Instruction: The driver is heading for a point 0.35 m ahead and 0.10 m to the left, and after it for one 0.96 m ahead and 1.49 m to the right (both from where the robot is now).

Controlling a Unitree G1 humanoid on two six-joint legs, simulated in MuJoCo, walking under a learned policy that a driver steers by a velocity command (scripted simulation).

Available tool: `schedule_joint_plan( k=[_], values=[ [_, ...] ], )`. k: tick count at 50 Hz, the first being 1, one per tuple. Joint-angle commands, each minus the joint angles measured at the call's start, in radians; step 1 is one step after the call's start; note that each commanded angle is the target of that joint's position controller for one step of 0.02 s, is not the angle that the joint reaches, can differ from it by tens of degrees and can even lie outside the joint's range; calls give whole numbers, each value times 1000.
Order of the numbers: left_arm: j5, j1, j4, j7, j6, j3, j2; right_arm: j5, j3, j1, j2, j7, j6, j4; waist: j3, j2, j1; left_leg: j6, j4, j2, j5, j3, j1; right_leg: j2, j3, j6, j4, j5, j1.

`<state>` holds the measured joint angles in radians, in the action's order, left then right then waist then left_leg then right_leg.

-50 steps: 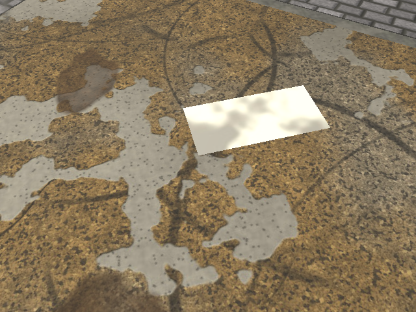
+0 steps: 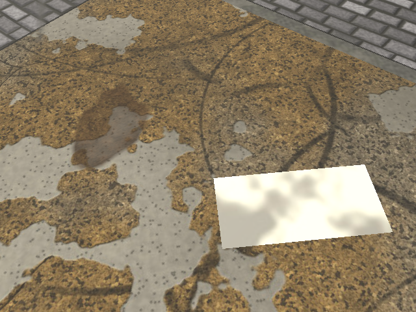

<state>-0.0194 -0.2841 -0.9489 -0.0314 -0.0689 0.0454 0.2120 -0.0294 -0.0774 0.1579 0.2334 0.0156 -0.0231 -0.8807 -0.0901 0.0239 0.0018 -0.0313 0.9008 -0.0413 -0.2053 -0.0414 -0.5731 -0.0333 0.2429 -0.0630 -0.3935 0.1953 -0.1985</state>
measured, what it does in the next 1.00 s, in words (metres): walks ahead: left foot, then right foot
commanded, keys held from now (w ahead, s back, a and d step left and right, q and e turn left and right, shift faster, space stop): w+q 0.40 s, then e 0.60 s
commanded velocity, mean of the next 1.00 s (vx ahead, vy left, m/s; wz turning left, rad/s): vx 0.22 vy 0.00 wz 0.12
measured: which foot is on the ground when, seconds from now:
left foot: up 0.00-0.16, down 0.18-0.66, up 0.68-1.00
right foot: down 0.00-0.18, up 0.20-0.64, down 0.66-1.00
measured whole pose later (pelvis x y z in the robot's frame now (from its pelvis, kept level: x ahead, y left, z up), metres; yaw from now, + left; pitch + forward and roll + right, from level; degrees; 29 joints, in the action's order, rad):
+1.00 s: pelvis +0.26 +0.06 -0.01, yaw +4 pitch +1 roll +1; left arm -0.01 -0.24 -0.83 0.00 0.03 0.07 0.26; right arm -0.03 -0.04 0.15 0.25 -0.03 -0.04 -0.82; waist -0.07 0.01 0.04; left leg 0.04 0.90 0.00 -0.38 0.08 -0.47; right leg 0.13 -0.08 -0.10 -0.39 0.06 -0.34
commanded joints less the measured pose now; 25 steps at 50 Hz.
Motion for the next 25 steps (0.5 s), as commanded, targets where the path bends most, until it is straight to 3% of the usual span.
schedule_joint_plan(
  k=[1, 5, 7, 9, 10, 11, 12, 13, 14, 16, 17, 20, 22, 25],
  values=[
    [-1, 25, 71, 3, -4, 30, 148, 1, 10, 44, 12, 16, -10, 53, 132, -149, -18, -9, -104, 2, 43, -36, 174, -271, -76, -120, 90, -463, -17],
    [-15, -8, 84, 18, 18, 53, 196, -6, -3, -65, 69, 35, -25, 123, 79, -138, 33, -37, -180, -15, -159, -43, 158, -346, -167, -120, 168, 175, 15],
    [-15, -14, 86, 20, 25, 60, 208, -8, -5, -65, 68, 42, -12, 138, 47, -112, 34, -55, -261, -1, -212, -63, 185, -359, -175, -106, 151, 277, 33],
    [-9, -7, 89, 23, 38, 61, 198, -15, -13, 85, 68, 36, 19, 91, 72, -25, -31, -91, -428, 52, -197, -69, 402, -303, -83, -56, -52, 233, -51],
    [-1, 16, 127, 33, 39, 41, 126, -23, -44, 227, 164, 21, 36, 48, 126, 225, -86, -170, -593, -97, -373, 228, 603, -175, 45, 9, -403, 180, -250],
    [-18, 124, 215, 46, 30, 33, 108, 16, -68, 300, 264, 10, 41, 44, 84, 380, -123, -306, -755, -313, -451, 732, 724, 27, -20, 62, -663, 462, -622],
    [-40, 161, 202, 50, 34, 44, 160, 17, -50, 280, 208, 0, 36, 46, 32, 130, -114, -311, -727, -320, -315, 635, 676, -34, -185, 62, -737, 402, -669],
    [-15, 147, 198, 62, 25, 42, 146, 18, -38, 232, 178, -5, 36, 55, 28, 82, -71, -286, -708, -271, -214, 529, 616, -60, -217, 63, -716, 279, -622],
    [-2, 134, 187, 67, 14, 40, 142, 20, -32, 184, 161, -9, 39, 67, 22, 53, -38, -249, -722, -213, -111, 438, 580, -75, -230, 64, -666, 186, -572],
    [-26, 99, 163, 66, 22, 41, 145, 27, -22, 128, 136, -15, 58, 85, 57, 56, -4, -219, -718, -141, 118, 335, 575, -69, -227, 81, -630, 80, -501],
    [-28, 96, 164, 64, 30, 42, 143, 30, -22, 142, 139, -11, 69, 83, 79, 43, 0, -222, -707, -133, 215, 318, 580, -56, -224, 90, -630, 60, -486],
    [-22, 157, 191, 61, 47, 35, 124, 30, -27, 204, 164, -9, 83, 65, 69, 24, -12, -230, -709, -122, 268, 304, 577, -49, -223, 113, -565, 17, -512],
    [-18, 181, 197, 61, 47, 25, 106, 25, -18, 220, 150, -15, 85, 53, 43, 39, -17, -215, -692, -118, 463, 248, 578, -45, -206, 118, -478, -22, -508],
    [-13, 210, 200, 60, 40, 7, 76, 18, -4, 245, 130, -21, 86, 29, 55, 65, -37, -165, -638, -100, 712, 148, 565, -22, -171, 89, -346, -91, -396]
  ],
)
Velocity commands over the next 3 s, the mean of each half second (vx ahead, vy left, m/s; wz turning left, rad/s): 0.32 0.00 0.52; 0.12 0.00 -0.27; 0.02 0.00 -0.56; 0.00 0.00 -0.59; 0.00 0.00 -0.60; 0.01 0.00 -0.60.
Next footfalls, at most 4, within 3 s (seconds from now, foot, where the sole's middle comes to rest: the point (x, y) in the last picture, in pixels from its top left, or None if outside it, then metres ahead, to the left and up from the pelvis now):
0.18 left None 0.09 0.12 -0.78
0.66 right None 0.39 0.02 -0.78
1.18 left None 0.31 0.19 -0.78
1.64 right None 0.25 -0.02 -0.78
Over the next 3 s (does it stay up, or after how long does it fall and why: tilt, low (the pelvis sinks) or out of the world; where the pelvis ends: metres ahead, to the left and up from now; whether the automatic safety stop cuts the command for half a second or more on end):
stays up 0.23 0.06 0.00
